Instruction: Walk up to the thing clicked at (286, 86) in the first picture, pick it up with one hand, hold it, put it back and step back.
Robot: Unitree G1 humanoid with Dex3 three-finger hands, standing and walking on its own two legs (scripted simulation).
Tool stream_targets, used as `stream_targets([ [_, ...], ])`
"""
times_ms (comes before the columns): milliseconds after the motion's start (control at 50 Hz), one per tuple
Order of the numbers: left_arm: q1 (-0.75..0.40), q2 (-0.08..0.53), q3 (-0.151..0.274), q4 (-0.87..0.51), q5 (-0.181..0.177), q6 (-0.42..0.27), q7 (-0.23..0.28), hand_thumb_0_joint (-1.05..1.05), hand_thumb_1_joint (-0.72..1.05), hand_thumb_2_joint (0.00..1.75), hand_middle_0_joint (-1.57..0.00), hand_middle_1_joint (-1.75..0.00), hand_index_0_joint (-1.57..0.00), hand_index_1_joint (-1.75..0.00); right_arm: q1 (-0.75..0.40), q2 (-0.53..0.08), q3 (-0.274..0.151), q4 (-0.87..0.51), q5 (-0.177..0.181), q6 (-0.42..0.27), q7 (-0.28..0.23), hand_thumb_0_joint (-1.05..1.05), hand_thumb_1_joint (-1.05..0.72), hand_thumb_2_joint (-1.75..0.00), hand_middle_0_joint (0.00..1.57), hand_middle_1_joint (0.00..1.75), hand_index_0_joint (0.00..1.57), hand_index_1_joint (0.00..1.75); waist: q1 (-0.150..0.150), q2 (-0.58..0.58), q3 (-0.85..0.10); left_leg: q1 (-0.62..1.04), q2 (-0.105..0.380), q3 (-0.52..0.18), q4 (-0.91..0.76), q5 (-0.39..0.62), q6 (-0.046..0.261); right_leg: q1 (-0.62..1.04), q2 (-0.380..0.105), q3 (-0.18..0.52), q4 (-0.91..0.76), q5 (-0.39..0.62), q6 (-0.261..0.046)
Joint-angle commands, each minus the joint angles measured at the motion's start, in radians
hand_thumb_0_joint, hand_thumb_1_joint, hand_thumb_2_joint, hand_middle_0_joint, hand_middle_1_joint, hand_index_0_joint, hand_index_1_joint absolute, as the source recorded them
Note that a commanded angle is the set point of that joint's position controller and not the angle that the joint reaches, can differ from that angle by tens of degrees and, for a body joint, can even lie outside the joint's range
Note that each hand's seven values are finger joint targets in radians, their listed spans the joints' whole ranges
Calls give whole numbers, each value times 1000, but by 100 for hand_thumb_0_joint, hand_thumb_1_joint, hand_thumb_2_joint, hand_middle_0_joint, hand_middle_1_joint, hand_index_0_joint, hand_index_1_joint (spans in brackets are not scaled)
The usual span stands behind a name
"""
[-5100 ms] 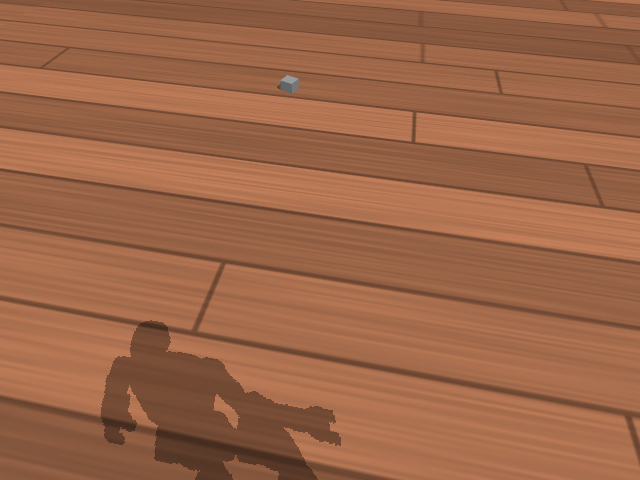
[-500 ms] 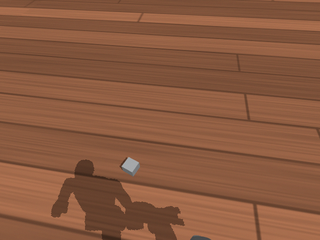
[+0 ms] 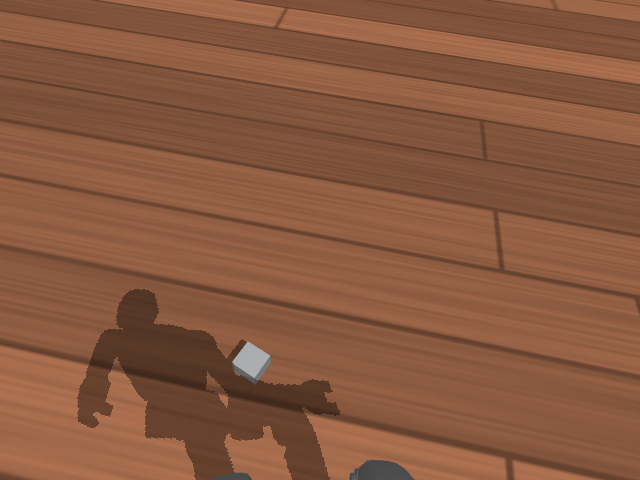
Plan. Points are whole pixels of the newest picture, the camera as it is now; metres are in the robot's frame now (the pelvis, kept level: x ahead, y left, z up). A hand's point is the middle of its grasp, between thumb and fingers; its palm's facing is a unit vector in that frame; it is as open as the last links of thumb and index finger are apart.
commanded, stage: walk up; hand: left
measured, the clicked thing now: (251, 362) +0.52 +0.16 -0.73
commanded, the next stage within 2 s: stand in 1.28 s
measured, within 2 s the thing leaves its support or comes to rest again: neither
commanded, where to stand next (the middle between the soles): +0.12 -0.01 m, yaw -1 degrees
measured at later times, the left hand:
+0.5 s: hand (134, 466) +0.16 +0.24 -0.13, palm faces -0.05 -0.93 -0.35, open 7.4 cm
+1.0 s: hand out of the picture +0.08 +0.25 -0.14, palm faces -0.01 -0.95 -0.32, open 7.4 cm
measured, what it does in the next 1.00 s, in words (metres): steps on the spot: right foot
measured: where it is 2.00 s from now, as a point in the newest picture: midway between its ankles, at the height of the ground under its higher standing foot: outside the picture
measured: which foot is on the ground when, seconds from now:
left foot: down 0.00-1.00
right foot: up 0.00-0.12, down 0.14-1.00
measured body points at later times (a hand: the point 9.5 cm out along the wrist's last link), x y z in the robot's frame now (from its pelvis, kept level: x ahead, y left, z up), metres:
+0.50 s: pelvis +0.03 -0.01 +0.01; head +0.05 -0.02 +0.46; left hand +0.16 +0.28 -0.11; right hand +0.11 -0.32 -0.13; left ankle +0.04 +0.12 -0.72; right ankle +0.07 -0.14 -0.72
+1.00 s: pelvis +0.03 +0.00 +0.02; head +0.03 +0.00 +0.47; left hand +0.08 +0.30 -0.12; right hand +0.11 -0.31 -0.11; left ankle +0.04 +0.12 -0.72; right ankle +0.07 -0.14 -0.72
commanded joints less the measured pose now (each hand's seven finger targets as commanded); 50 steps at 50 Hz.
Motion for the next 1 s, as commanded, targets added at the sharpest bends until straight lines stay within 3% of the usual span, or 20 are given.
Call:
stream_targets([
  [0,76,136,52,-19,-9,-11,13,0,90,90,-20,-30,-20,-30,-13,-247,-51,-63,-2,-9,-35,0,-90,-90,20,30,20,30,13,223,-117,80,230,-163,-128,651,195,48,-32,-9,-167,88,14],
  [20,57,127,52,-19,-9,-11,16,0,90,90,-20,-30,-20,-30,-20,-247,-46,-60,3,-6,-38,0,-90,-90,20,30,20,30,11,227,-137,89,234,-151,-86,699,193,79,-20,-26,-224,116,12],
  [60,43,130,57,-2,-6,-6,20,0,90,90,-20,-30,-20,-30,-44,-239,-40,-59,13,7,-40,0,-90,-90,20,30,20,30,19,201,-171,57,209,-129,-23,642,169,164,13,-52,-322,217,7],
  [100,33,168,64,6,7,-13,24,0,90,90,-20,-30,-20,-30,-88,-216,-26,-60,26,22,-39,0,-90,-90,20,30,20,30,46,138,-188,-8,160,-113,57,378,98,255,-6,-11,-479,418,-20],
  [120,-19,230,77,-6,17,-20,25,0,90,90,-20,-30,-20,-30,-63,-172,-14,-60,34,29,-38,0,-90,-90,20,30,20,30,19,2,-186,-86,101,-77,117,200,48,277,-123,148,-492,529,-58],
  [140,-78,264,72,-23,4,-20,22,0,90,90,-20,-30,-20,-30,-51,-150,-8,-41,37,37,-43,0,-90,-90,20,30,20,30,2,-85,-191,-17,7,-44,187,-63,13,148,-285,346,-571,526,-169],
  [160,-150,256,63,-26,1,-18,19,0,90,90,-20,-30,-20,-30,-52,-181,-20,-2,29,48,-50,0,-90,-90,20,30,20,30,-15,-100,-158,56,8,-52,193,-197,16,69,-301,349,-563,517,-209],
  [180,-163,222,52,-21,2,-16,19,0,90,90,-20,-30,-20,-30,-52,-187,-20,19,29,46,-48,0,-90,-90,20,30,20,30,-22,-75,-152,57,5,-60,131,-191,20,82,-257,285,-538,545,-180],
  [220,-191,195,37,-6,1,-7,21,0,90,90,-20,-30,-20,-30,-37,-202,-19,61,27,35,-44,0,-90,-90,20,30,20,30,-35,-88,-147,122,53,-98,-14,83,33,56,-170,180,-481,521,-81],
  [240,-188,170,32,6,-3,-2,20,0,90,90,-20,-30,-20,-30,-76,-220,-20,67,21,29,-42,0,-90,-90,20,30,20,30,-16,-50,-147,103,93,-153,-59,123,46,68,-115,124,-460,464,-40],
  [260,-187,173,34,23,-2,1,18,0,90,90,-20,-30,-20,-30,-112,-232,-20,74,24,28,-38,0,-90,-90,20,30,20,30,1,-38,-156,70,103,-160,-65,115,59,122,-81,90,-463,401,-25],
  [360,-250,159,26,70,-5,-1,14,0,90,90,-20,-30,-20,-30,-162,-191,9,142,18,31,-34,0,-90,-90,20,30,20,30,-3,-14,-182,113,73,-115,-129,97,30,180,-123,131,-551,380,-32],
  [460,-283,139,19,121,-8,4,9,0,90,90,-20,-30,-20,-30,-212,-189,23,195,12,25,-31,0,-90,-90,20,30,20,30,12,11,-169,130,90,-124,-222,142,26,240,-101,98,-601,392,-7],
  [600,-318,125,17,171,-5,11,-2,0,90,90,-20,-30,-20,-30,-245,-184,28,245,4,26,-27,0,-90,-90,20,30,20,30,11,33,-140,130,97,-131,-331,50,13,283,-101,90,-707,311,7],
  [840,-282,116,21,219,4,12,-7,0,90,90,-20,-30,-20,-30,-251,-186,14,262,0,31,-24,0,-90,-90,20,30,20,30,5,55,-105,141,100,-143,-376,-51,11,252,-90,76,-767,213,20],
  [900,-270,117,22,220,5,8,-6,0,90,90,-20,-30,-20,-30,-242,-180,14,261,1,34,-24,0,-90,-90,20,30,20,30,4,37,-118,176,95,-137,-360,-23,9,235,-96,88,-779,206,19],
  [980,-258,112,22,223,3,6,-4,0,90,90,-20,-30,-20,-30,-238,-178,13,257,4,31,-24,0,-90,-90,20,30,20,30,4,44,-133,184,99,-135,-354,52,9,263,-94,73,-765,289,24],
])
